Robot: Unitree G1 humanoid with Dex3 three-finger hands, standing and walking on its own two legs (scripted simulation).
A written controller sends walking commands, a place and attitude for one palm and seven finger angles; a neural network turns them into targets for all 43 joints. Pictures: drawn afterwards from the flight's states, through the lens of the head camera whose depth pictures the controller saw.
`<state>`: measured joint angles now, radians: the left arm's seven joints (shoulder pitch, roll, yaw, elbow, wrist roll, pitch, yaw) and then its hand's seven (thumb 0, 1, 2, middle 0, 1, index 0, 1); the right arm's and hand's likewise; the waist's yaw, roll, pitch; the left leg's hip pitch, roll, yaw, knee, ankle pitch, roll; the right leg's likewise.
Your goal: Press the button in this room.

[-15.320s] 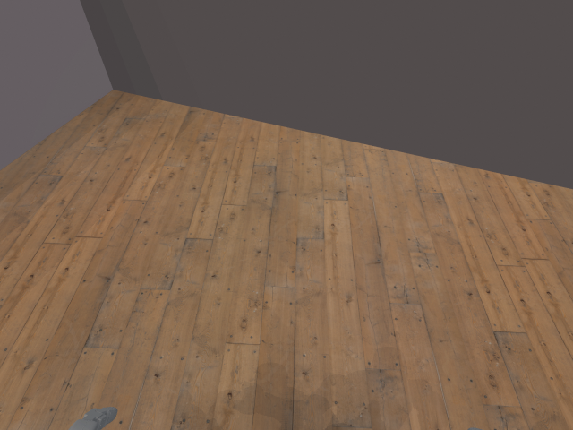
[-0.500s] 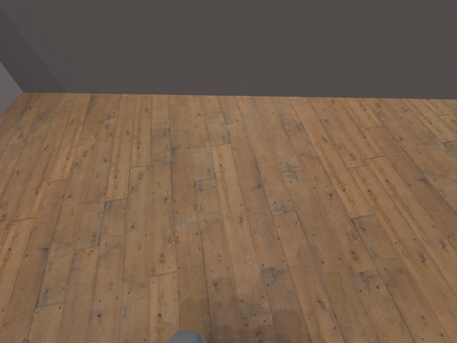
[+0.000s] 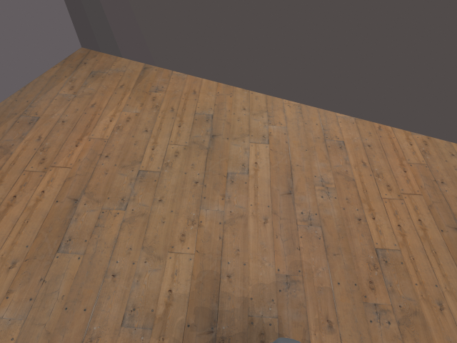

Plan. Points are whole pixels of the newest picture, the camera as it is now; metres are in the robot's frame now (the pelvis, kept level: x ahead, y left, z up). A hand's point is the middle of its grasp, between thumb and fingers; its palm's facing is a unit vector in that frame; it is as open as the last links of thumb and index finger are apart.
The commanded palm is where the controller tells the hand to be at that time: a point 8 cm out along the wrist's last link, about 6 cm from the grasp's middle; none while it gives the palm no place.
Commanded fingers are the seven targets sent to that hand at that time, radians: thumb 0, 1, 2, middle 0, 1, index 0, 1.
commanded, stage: turn or walk to find it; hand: left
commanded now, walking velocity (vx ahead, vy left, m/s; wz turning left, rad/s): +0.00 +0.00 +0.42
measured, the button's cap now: out of the picture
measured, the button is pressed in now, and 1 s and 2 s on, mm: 0 0 0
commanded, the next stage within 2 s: stand and wait in 0.48 s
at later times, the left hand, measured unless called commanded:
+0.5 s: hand out of the picture +0.00 +0.14 -0.15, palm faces +0.25 -0.93 -0.26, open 7.4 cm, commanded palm none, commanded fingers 0.00 0.90 0.90 -0.20 -0.30 -0.20 -0.30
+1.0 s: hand out of the picture -0.06 +0.16 -0.18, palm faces +0.18 -0.95 -0.26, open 7.4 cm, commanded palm none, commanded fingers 0.00 0.90 0.90 -0.20 -0.30 -0.20 -0.30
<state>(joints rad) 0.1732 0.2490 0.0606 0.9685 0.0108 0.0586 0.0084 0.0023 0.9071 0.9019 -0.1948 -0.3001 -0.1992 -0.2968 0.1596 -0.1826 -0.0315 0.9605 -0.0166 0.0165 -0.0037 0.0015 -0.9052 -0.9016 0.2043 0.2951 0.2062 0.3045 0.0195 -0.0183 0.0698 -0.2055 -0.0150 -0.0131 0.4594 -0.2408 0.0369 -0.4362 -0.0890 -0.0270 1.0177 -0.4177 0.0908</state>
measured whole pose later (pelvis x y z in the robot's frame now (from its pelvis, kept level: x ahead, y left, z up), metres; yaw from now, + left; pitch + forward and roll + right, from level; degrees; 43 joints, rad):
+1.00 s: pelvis -0.05 -0.04 -0.02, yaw +4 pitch -3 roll +2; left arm 0.27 0.19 0.06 1.02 0.02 0.05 -0.01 0.00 0.91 0.90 -0.20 -0.30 -0.20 -0.30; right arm 0.11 -0.17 -0.05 1.00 -0.02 0.02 -0.02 -0.01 -0.91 -0.90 0.21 0.30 0.21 0.30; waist 0.05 0.03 0.09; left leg -0.18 0.11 0.20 0.62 -0.36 -0.04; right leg -0.29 -0.05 -0.09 0.69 -0.34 0.04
